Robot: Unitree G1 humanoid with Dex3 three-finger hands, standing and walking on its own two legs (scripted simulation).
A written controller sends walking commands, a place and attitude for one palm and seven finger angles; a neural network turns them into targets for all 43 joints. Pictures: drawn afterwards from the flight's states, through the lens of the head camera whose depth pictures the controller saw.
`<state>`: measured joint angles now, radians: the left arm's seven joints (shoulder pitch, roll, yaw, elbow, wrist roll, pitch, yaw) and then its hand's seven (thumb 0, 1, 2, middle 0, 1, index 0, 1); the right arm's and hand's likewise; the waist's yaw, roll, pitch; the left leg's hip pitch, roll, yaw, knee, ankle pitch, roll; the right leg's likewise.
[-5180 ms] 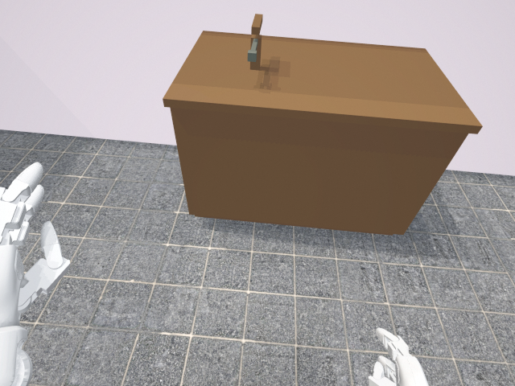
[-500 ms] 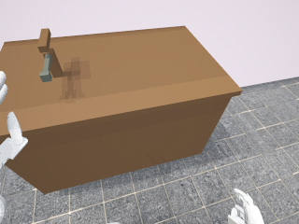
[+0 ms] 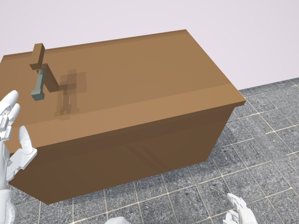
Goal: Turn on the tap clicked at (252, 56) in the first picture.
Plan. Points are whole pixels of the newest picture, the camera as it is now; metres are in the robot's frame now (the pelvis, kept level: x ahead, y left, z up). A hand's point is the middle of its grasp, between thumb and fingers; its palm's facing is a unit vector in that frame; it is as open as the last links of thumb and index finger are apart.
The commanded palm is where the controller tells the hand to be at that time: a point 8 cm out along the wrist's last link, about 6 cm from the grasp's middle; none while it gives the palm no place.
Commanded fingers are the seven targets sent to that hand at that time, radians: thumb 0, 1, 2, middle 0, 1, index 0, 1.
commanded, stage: take the last steps up to it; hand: left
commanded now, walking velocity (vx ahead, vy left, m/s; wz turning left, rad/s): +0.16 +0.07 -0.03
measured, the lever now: (38, 94) +0.48 +0.40 +0.05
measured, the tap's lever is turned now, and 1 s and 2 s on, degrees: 0 0 0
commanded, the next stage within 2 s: come to a stop and stand still in 0.02 s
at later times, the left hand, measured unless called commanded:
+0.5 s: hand (42, 143) +0.24 +0.22 +0.17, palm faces +0.37 -0.83 -0.41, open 7.4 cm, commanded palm +0.19 +0.27 +0.18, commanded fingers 0.00 0.90 0.90 -0.20 -0.30 -0.20 -0.30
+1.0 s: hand (21, 155) +0.22 +0.27 +0.15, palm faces +0.31 -0.87 -0.38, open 7.4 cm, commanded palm +0.17 +0.30 +0.18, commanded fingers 0.00 0.90 0.90 -0.20 -0.30 -0.20 -0.30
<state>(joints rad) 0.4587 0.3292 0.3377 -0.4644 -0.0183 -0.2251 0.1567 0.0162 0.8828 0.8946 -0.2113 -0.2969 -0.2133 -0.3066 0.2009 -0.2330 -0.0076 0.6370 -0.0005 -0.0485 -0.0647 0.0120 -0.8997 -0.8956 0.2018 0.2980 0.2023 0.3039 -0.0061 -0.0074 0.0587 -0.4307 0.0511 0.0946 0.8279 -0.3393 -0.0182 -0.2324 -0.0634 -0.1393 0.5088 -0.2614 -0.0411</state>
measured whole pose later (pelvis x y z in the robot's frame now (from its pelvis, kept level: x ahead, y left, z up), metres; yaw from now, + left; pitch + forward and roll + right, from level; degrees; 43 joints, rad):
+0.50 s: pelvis +0.02 +0.00 -0.01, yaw -2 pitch -1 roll +0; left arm 0.49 0.34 0.33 -0.49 -0.05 -0.18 0.15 0.02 0.88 0.89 -0.21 -0.30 -0.21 -0.31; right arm 0.20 -0.17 0.05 0.62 0.00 -0.07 -0.05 0.01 -0.90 -0.90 0.20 0.30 0.20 0.30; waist 0.01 0.05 0.04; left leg -0.30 0.05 0.04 0.62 -0.32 -0.02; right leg -0.26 0.02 -0.10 0.52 -0.24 -0.05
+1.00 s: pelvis -0.01 +0.03 +0.00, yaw -3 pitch -3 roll -1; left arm 0.43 0.38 0.33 -0.39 -0.03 -0.24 0.09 0.02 0.88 0.89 -0.21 -0.30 -0.22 -0.31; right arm 0.27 -0.20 0.01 0.57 0.01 -0.16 -0.04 0.01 -0.90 -0.90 0.20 0.30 0.20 0.30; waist 0.02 -0.03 0.04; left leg -0.24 -0.01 0.06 0.46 -0.18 0.04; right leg -0.25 0.00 -0.04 0.44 -0.19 -0.01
